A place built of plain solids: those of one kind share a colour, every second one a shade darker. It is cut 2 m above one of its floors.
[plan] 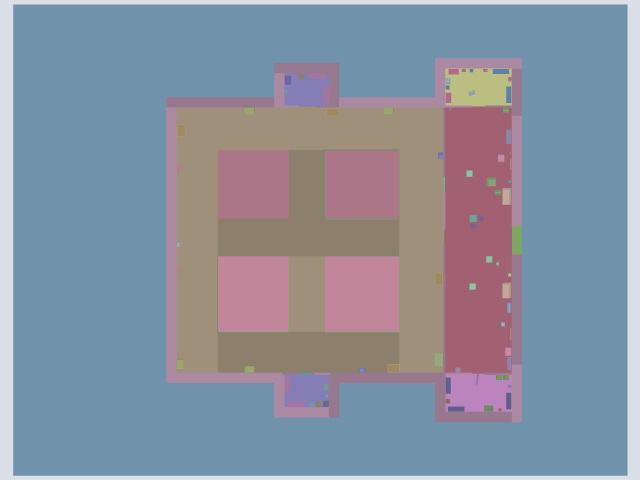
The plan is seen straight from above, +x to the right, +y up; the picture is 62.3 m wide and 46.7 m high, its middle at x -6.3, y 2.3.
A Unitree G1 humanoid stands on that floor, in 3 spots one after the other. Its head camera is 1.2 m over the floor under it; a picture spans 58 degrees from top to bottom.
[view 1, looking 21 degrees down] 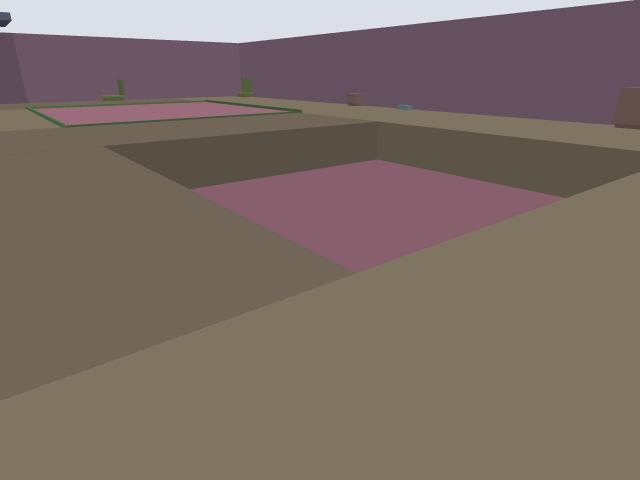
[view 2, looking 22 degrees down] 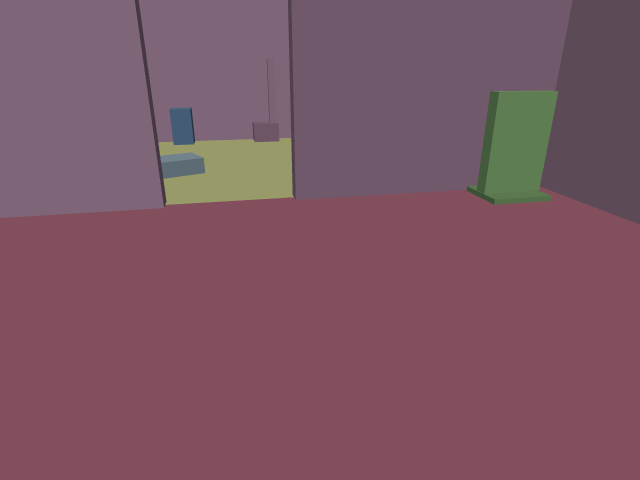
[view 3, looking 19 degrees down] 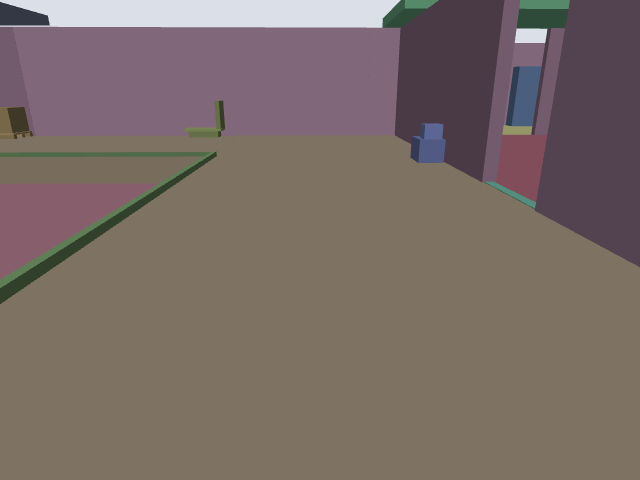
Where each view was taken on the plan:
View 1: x -7.60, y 12.88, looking -128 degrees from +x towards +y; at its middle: step_tier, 6.19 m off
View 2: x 9.12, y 11.23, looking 78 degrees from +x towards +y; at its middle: floor_foyer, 3.20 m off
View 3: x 3.35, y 2.56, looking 89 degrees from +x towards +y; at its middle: floor_gang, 3.69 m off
